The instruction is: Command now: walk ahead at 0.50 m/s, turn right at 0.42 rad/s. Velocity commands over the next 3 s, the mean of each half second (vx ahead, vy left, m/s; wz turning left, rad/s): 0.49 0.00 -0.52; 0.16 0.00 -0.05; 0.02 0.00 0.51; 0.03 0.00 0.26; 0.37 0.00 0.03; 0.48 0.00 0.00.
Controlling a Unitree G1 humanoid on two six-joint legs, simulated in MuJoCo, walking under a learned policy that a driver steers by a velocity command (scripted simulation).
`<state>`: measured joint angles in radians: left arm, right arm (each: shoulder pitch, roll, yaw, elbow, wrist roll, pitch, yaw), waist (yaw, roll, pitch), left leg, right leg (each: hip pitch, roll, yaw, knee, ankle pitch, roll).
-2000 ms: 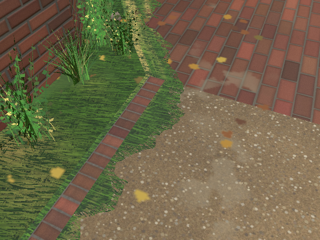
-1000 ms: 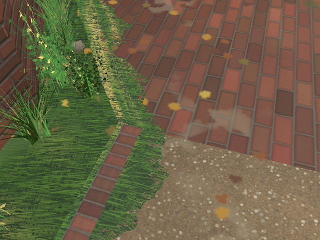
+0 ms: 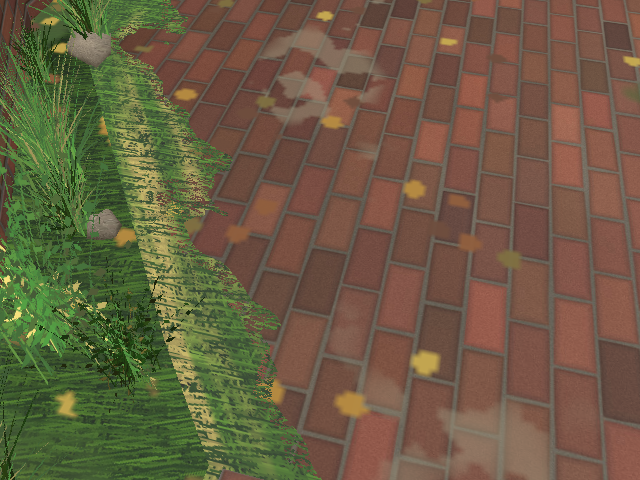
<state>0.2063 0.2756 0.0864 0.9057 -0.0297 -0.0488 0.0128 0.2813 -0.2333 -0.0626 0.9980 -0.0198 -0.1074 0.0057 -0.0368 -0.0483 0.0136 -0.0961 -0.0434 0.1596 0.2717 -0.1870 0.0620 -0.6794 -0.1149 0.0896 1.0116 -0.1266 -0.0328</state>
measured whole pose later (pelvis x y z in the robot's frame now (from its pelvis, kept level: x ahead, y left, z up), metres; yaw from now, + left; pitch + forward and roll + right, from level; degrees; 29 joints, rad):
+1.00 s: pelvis +0.45 -0.08 -0.01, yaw -16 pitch +2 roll -1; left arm 0.15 0.27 0.07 0.75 0.00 0.01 0.05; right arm 0.16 -0.27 -0.06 0.79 0.00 0.00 -0.01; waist -0.04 0.01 0.06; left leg -0.41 -0.08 -0.11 0.44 -0.06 0.04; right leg -0.43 0.03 0.09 0.82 -0.44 0.05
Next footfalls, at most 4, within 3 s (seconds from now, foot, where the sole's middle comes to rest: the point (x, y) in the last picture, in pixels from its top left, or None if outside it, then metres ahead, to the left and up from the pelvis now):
0.28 right None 0.32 -0.15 -0.78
0.72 left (333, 433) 0.61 -0.04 -0.78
1.12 right None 0.49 -0.24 -0.78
1.54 left None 0.50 0.03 -0.78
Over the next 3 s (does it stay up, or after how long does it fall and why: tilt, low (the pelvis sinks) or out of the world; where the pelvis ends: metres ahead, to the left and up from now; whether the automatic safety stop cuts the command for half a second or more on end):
stays up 0.91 -0.03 0.00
